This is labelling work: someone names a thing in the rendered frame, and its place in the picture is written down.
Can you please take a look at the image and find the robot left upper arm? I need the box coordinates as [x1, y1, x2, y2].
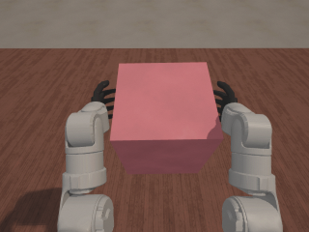
[57, 194, 114, 232]

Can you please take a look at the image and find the left robot hand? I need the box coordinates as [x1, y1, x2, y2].
[91, 80, 116, 119]

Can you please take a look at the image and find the right robot forearm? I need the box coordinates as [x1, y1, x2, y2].
[221, 102, 283, 232]

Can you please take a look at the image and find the robot right upper arm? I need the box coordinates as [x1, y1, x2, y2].
[222, 195, 283, 232]

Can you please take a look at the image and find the right robot hand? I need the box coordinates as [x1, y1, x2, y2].
[213, 81, 238, 122]

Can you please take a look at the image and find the left robot forearm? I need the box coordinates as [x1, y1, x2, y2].
[57, 101, 110, 231]

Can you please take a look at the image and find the carton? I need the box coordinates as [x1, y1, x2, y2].
[109, 62, 224, 175]

